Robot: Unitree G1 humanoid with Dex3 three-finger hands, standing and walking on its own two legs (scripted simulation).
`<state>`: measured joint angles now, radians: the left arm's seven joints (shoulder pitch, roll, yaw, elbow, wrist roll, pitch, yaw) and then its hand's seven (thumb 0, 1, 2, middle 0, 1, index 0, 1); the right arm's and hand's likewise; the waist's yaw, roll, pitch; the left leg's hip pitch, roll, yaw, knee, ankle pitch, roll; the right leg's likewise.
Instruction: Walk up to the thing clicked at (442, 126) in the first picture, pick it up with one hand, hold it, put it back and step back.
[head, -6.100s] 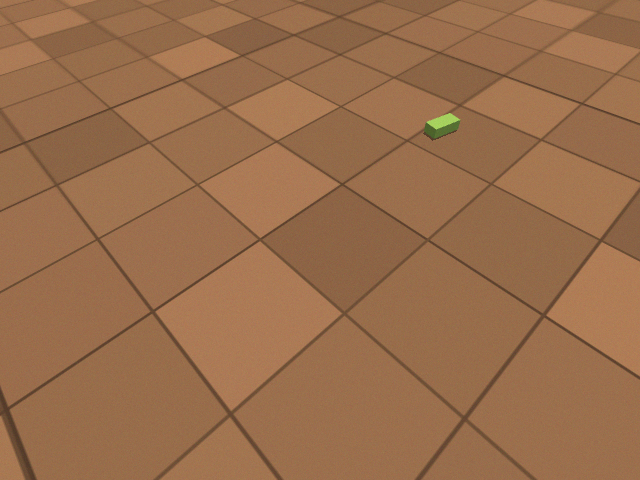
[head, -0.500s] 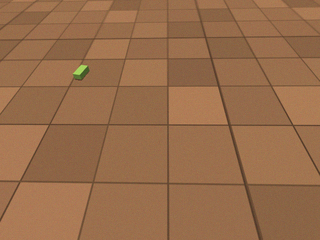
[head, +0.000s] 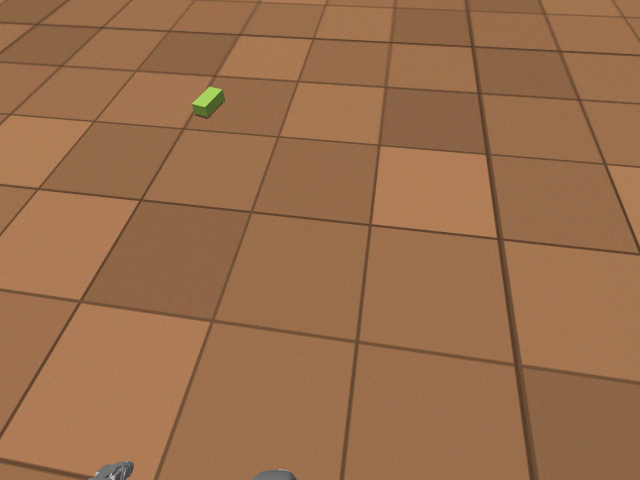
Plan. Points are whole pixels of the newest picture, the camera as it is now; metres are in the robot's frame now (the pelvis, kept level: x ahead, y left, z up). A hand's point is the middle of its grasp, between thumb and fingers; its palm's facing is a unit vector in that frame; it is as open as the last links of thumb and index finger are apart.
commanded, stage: walk up
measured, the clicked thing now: (208, 101) +1.94 +0.65 -0.74
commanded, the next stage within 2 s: stand in 1.40 s
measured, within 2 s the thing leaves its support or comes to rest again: neither
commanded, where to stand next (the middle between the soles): +0.04 +0.01 m, yaw +19 degrees
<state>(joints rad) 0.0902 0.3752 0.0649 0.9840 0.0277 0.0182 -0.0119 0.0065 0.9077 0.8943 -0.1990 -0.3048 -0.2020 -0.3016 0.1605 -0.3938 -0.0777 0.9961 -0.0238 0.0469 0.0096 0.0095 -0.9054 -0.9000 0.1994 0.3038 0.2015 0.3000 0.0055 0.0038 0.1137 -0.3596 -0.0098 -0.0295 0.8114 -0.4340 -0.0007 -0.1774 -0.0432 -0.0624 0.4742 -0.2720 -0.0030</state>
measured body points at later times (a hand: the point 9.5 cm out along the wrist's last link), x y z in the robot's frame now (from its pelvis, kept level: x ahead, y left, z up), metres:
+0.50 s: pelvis +0.01 +0.00 -0.02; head +0.05 +0.02 +0.43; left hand +0.01 +0.33 -0.14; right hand +0.18 -0.29 -0.12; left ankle +0.02 +0.15 -0.74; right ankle +0.04 -0.14 -0.74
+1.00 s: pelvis +0.00 +0.00 -0.01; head +0.02 +0.01 +0.44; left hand -0.03 +0.32 -0.14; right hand +0.20 -0.25 -0.13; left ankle -0.02 +0.12 -0.74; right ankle +0.05 -0.14 -0.74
